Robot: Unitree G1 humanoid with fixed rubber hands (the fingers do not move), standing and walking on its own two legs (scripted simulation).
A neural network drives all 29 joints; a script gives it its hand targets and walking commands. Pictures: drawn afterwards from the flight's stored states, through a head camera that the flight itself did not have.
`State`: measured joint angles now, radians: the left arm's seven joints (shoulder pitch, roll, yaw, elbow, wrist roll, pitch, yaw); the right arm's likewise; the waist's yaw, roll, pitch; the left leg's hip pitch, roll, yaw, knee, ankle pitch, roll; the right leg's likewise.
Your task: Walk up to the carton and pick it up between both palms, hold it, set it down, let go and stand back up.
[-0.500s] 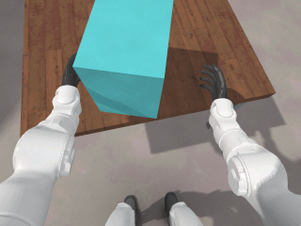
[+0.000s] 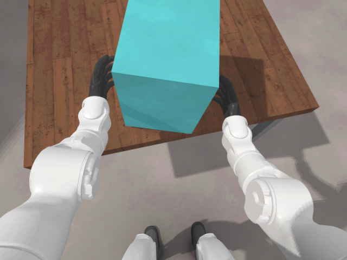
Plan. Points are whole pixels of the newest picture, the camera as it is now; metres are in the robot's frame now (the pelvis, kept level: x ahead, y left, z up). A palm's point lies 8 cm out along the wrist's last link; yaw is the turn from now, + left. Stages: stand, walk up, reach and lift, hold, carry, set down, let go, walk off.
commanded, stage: reach and lift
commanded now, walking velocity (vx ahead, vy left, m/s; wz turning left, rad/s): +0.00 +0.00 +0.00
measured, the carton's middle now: (167, 66) +0.58 +0.02 -0.03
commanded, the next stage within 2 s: none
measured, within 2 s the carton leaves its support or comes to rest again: neither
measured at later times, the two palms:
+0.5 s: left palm (103, 98) +0.47 +0.17 -0.01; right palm (226, 114) +0.43 -0.12 -0.03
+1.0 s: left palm (104, 98) +0.47 +0.17 -0.01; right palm (226, 115) +0.43 -0.12 -0.03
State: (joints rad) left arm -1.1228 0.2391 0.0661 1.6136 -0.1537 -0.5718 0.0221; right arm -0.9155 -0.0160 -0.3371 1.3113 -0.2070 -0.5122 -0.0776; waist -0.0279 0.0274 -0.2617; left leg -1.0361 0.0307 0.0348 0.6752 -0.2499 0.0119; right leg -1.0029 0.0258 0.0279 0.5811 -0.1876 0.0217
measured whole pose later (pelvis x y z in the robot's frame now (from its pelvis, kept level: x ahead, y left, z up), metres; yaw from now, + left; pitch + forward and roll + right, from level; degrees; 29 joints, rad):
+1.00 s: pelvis +0.00 +0.00 +0.00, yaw +0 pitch +35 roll -2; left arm -1.12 0.20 0.32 1.62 0.04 -0.64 0.08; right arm -0.92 0.05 -0.64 1.31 -0.44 -0.62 -0.08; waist -0.03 0.01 -0.21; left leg -1.04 0.03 0.03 0.68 -0.25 0.01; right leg -1.00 0.02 0.03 0.58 -0.19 0.02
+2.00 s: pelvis +0.00 +0.00 +0.00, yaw +0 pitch +35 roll -3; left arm -1.12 0.19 0.32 1.65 0.04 -0.71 0.11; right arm -0.91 0.05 -0.64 1.33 -0.41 -0.66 -0.09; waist -0.03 0.01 -0.21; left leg -1.04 0.03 0.03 0.68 -0.25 0.02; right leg -1.00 0.02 0.03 0.58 -0.19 0.02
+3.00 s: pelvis -0.03 +0.00 -0.01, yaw +0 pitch +31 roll -3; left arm -0.97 0.14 0.10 1.66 -0.12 -0.65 0.16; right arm -0.78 0.05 -0.32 1.34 -0.04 -0.52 -0.13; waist -0.03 0.05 -0.30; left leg -1.04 0.03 0.03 0.73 -0.24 0.02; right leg -1.00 0.03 0.03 0.64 -0.18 0.02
